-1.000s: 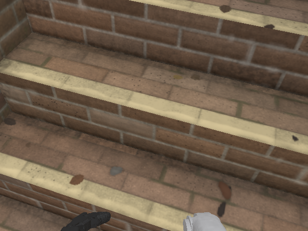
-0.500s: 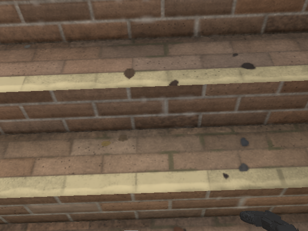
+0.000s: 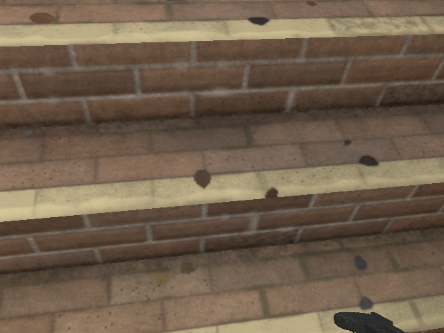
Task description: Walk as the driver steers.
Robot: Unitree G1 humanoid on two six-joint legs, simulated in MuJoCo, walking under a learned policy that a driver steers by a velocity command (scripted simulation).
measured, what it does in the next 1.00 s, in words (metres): climbs: right foot, then left foot 0.21 m higher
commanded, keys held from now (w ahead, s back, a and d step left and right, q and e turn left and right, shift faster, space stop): w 0.08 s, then w+e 0.26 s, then e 0.24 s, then q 0.42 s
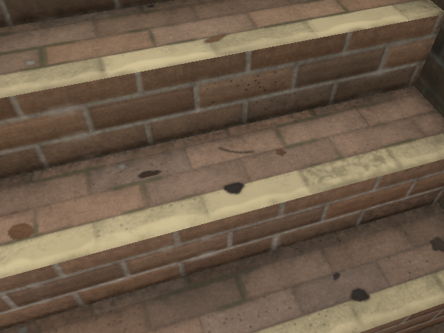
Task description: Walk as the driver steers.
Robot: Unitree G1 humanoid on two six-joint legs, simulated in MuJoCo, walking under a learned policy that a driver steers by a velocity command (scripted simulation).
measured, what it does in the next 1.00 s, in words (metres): climbs, turning left: right foot, then left foot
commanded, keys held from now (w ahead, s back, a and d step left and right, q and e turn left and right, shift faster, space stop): q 0.70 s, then no key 0.28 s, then w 0.02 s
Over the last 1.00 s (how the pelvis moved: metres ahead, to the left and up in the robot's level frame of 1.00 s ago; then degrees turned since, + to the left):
0.26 0.05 0.23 -7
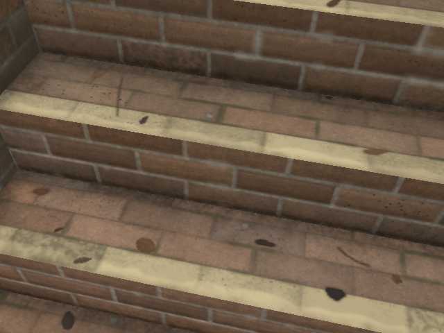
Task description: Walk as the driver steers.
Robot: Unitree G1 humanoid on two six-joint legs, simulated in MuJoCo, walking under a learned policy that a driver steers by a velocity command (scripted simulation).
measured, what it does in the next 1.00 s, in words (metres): climbs: right foot, then left foot 0.20 m higher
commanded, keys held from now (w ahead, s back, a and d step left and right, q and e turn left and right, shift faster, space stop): w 0.56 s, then w+e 0.44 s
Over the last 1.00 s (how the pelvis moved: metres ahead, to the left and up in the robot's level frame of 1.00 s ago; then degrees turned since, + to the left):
0.09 -0.03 0.11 28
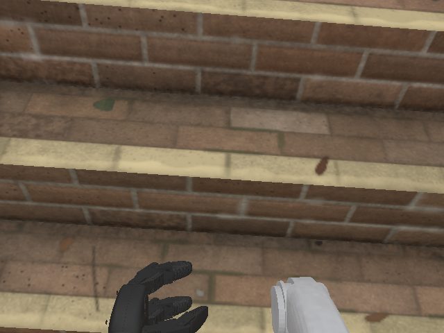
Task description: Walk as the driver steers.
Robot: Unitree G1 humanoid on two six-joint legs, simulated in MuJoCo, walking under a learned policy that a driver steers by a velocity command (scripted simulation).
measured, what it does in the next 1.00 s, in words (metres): climbs, turning right: right foot 0.20 m higher, then left foot 0.21 m higher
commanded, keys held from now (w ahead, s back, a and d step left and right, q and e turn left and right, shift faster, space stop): w+e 0.64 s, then w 0.36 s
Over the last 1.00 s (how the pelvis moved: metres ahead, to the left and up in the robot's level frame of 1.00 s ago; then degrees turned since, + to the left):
0.35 0.07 0.23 -9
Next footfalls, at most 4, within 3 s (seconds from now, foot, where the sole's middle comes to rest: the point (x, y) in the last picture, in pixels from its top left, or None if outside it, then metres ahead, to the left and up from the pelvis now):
0.12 right None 0.20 -0.06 -0.58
0.58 left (196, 273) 0.47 0.06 -0.37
1.12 right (369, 286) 0.45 -0.31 -0.38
1.56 left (337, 146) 0.67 -0.22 -0.17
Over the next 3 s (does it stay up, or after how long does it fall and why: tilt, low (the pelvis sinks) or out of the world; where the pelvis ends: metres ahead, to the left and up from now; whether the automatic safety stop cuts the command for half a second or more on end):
stays up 1.14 -0.37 1.02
